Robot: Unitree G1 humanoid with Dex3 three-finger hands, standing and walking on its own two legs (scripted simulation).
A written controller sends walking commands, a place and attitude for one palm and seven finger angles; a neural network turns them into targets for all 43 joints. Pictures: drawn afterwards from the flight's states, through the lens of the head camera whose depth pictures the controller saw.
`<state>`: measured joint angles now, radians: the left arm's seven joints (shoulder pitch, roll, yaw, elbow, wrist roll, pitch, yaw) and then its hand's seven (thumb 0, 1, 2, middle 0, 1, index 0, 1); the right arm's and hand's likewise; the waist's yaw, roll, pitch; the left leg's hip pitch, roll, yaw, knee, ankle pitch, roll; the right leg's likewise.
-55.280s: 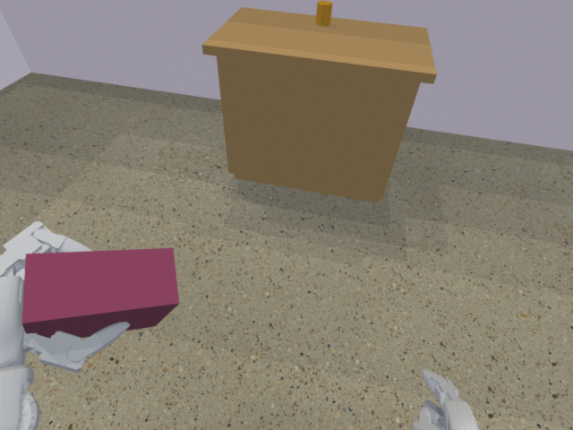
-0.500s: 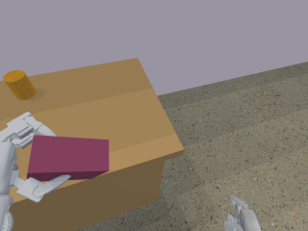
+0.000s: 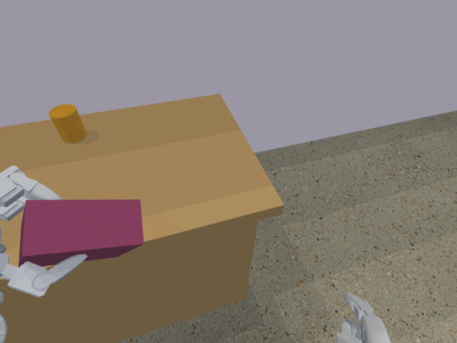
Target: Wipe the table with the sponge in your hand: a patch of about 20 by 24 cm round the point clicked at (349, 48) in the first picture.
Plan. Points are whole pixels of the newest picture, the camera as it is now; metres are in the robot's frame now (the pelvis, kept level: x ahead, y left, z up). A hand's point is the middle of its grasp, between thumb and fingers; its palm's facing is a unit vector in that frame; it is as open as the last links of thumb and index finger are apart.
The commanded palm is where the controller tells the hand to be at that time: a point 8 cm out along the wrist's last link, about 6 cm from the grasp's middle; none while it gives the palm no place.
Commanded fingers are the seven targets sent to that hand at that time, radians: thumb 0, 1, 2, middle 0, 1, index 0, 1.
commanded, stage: step back with the hand held close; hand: left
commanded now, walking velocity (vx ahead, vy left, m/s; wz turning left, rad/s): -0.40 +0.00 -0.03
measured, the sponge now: (97, 232) +0.23 +0.20 +0.14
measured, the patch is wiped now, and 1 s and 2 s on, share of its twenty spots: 1.00 1.00 1.00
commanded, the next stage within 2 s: stop stepping back and stand still in 0.48 s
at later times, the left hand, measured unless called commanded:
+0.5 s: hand out of the picture +0.10 +0.26 +0.19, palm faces +0.32 -0.85 -0.41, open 10.0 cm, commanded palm +0.06 +0.29 +0.21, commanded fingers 0.00 0.10 1.30 -1.20 -1.60 -1.20 -1.60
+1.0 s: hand out of the picture -0.03 +0.28 +0.18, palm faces +0.29 -0.87 -0.40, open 10.0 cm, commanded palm -0.07 +0.33 +0.21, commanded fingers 0.00 0.10 1.30 -1.20 -1.60 -1.20 -1.60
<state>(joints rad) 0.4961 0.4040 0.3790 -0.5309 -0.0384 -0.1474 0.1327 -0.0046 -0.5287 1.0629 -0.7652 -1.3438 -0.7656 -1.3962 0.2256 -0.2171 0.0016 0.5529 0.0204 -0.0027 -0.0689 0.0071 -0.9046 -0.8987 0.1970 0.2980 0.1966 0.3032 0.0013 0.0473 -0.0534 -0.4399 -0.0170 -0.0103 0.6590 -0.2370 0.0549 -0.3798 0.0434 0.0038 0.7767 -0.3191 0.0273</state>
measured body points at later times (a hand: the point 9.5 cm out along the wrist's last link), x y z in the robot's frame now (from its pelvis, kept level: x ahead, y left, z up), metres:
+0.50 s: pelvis -0.12 +0.02 +0.01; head -0.11 +0.04 +0.46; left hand +0.08 +0.30 +0.21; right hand +0.03 -0.23 -0.06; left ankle +0.03 +0.10 -0.72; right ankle -0.17 -0.11 -0.68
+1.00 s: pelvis -0.25 +0.06 +0.01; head -0.27 +0.07 +0.46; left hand -0.05 +0.33 +0.21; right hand -0.13 -0.19 -0.07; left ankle -0.25 +0.18 -0.72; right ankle -0.23 -0.04 -0.69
